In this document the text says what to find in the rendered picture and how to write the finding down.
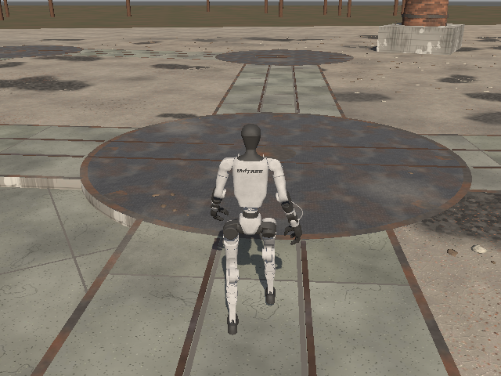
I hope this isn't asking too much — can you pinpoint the robot left hand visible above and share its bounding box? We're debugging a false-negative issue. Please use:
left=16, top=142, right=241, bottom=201
left=211, top=208, right=229, bottom=221

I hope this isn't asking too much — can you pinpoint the robot right hand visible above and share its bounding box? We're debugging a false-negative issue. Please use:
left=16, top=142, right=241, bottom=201
left=284, top=223, right=302, bottom=245

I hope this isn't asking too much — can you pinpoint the left robot forearm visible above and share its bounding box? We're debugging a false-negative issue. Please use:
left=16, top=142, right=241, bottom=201
left=211, top=187, right=222, bottom=212

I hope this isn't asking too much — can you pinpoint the robot right upper arm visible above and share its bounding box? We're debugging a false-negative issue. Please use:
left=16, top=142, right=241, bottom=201
left=267, top=158, right=288, bottom=203

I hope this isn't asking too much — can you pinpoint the robot right shin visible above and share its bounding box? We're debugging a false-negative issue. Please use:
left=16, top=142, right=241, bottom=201
left=265, top=248, right=276, bottom=294

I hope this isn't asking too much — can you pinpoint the right robot forearm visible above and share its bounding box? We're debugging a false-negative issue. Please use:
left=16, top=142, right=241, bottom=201
left=281, top=191, right=299, bottom=227

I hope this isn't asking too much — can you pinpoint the robot left upper arm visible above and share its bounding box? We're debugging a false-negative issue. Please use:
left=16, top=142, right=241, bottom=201
left=214, top=157, right=235, bottom=199

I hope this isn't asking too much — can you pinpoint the robot torso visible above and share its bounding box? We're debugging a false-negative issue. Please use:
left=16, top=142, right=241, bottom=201
left=232, top=154, right=269, bottom=235

